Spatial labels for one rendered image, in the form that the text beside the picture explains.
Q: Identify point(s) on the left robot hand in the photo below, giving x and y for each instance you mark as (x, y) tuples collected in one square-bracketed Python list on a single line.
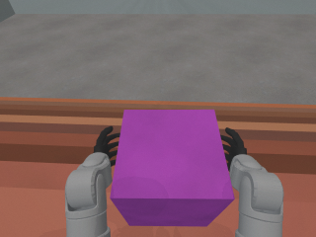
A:
[(102, 145)]

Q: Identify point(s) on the carton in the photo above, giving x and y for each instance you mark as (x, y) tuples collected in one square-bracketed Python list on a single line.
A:
[(170, 169)]

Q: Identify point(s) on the right robot hand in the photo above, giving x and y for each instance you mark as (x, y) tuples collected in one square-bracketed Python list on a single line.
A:
[(236, 145)]

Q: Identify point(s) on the robot right forearm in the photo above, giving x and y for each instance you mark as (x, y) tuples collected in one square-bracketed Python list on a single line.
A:
[(260, 198)]

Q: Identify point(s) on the robot left forearm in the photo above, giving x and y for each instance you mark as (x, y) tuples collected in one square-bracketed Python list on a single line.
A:
[(86, 197)]

